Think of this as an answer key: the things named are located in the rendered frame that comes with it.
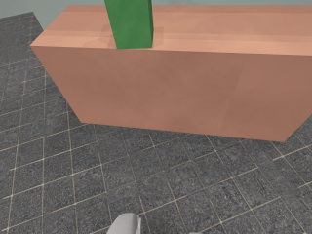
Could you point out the carton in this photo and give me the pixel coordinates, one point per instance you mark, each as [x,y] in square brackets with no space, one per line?
[131,22]

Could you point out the left robot thigh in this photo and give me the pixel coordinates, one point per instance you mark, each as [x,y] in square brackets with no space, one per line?
[127,223]

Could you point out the pedestal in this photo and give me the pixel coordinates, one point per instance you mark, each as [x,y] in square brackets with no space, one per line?
[240,71]

